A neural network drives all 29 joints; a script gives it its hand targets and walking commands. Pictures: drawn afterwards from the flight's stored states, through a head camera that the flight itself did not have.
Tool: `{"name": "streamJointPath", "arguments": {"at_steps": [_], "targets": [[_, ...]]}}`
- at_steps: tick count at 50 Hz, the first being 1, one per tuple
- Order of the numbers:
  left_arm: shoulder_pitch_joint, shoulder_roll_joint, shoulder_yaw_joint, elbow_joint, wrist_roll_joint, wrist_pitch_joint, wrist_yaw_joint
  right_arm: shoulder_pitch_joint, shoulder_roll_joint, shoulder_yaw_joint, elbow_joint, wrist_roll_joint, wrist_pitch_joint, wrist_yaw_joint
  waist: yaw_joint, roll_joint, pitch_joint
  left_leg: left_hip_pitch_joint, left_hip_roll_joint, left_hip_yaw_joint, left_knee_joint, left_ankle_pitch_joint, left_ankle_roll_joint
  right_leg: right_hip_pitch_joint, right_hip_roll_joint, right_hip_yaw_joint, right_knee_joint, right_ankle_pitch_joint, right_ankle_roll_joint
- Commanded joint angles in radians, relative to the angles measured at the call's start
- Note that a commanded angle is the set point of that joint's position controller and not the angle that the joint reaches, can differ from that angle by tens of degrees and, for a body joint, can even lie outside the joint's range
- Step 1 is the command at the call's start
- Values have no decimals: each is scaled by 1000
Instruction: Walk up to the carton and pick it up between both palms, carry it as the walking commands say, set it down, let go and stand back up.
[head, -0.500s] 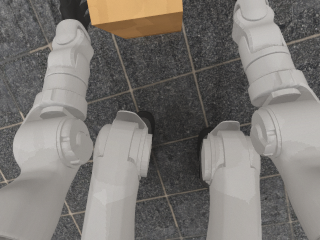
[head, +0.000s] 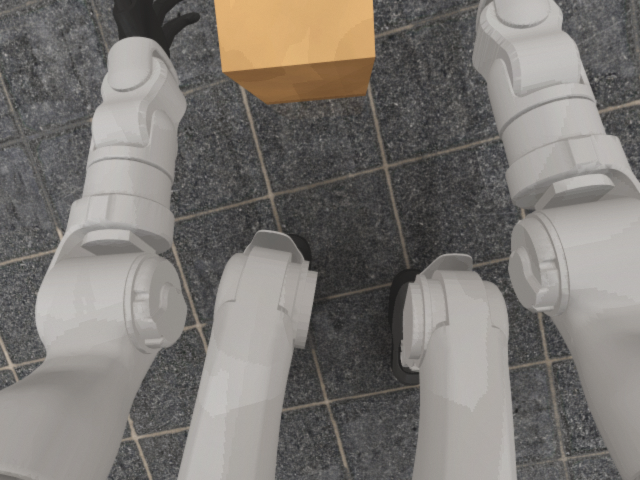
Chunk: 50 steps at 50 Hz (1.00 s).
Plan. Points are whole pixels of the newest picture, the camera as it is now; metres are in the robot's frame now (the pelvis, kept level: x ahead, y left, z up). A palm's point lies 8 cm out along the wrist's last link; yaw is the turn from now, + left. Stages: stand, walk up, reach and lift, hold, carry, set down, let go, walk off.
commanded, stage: set down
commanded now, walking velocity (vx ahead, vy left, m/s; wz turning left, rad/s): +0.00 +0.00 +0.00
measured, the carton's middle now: (302, 7) +0.59 +0.11 -0.29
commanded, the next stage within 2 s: let go in 1.04 s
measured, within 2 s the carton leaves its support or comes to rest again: neither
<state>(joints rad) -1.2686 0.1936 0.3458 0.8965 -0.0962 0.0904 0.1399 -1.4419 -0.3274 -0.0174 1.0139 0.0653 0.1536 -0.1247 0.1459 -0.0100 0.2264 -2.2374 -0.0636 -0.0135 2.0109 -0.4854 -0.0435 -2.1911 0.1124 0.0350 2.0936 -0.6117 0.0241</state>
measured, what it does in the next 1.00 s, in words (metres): rises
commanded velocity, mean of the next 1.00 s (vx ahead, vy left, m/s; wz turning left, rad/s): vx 0.00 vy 0.00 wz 0.00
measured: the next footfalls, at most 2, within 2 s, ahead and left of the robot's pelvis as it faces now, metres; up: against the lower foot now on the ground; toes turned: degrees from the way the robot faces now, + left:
none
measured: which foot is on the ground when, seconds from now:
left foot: down 0.00-1.00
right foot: down 0.00-1.00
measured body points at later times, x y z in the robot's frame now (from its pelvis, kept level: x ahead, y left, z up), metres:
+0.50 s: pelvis +0.02 +0.00 +0.12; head +0.35 +0.01 +0.43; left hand +0.51 +0.24 +0.01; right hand +0.60 -0.09 +0.00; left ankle +0.13 +0.12 -0.37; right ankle +0.09 -0.11 -0.37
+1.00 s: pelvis +0.04 +0.01 +0.25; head +0.34 +0.01 +0.59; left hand +0.51 +0.24 +0.15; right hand +0.59 -0.10 +0.14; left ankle +0.13 +0.12 -0.37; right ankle +0.09 -0.11 -0.37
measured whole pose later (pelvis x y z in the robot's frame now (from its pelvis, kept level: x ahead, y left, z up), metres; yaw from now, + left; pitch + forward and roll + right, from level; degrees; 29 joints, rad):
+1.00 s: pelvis +0.04 +0.01 +0.25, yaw -1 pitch +43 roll +0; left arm -0.97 0.05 0.45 0.72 0.09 0.13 0.08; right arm -1.18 -0.22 -0.26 0.97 -0.14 0.16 -0.02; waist 0.15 -0.04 -0.04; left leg -1.52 -0.04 -0.03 1.04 -0.27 -0.01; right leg -1.49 0.08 0.09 1.09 -0.36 0.02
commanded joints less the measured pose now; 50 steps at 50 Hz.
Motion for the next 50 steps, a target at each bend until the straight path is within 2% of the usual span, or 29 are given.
{"name": "streamJointPath", "arguments": {"at_steps": [1,8,26,44,50], "targets": [[-203,114,9,-141,17,8,7,-301,-53,-33,-126,-19,2,0,61,-112,-1303,780,-2,111,-177,313,-13,538,-7,-76,-241,199,6],[-125,57,51,-151,68,27,-2,-208,-17,-105,-90,-74,9,23,54,-96,-1232,771,-13,111,-278,321,-24,495,8,-80,-347,201,1],[17,19,51,-294,90,64,-25,-103,7,-140,-223,-115,40,49,56,-136,-1346,995,-24,109,-583,466,-28,826,19,-70,-652,360,11],[121,-50,86,-316,159,34,-55,-4,35,-211,-187,-177,0,89,43,-112,-1234,1268,-10,72,-957,549,-20,1105,-1,-19,-1029,463,14],[121,-93,111,-259,215,11,-68,21,56,-262,-115,-227,-27,115,31,-100,-1074,1303,-2,52,-1051,513,-18,1063,-8,-18,-1127,400,9]]}}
